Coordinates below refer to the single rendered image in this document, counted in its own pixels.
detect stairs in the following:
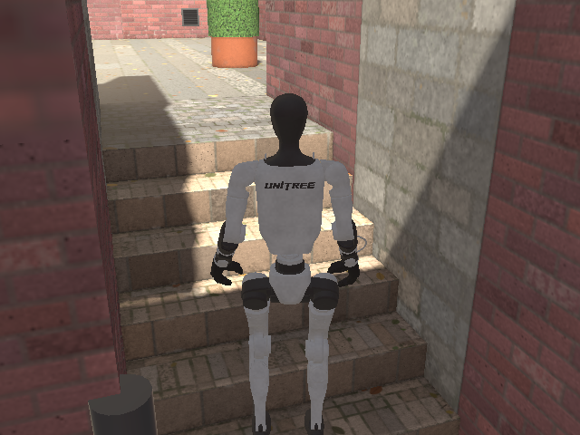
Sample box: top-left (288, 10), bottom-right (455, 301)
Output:
top-left (102, 132), bottom-right (460, 435)

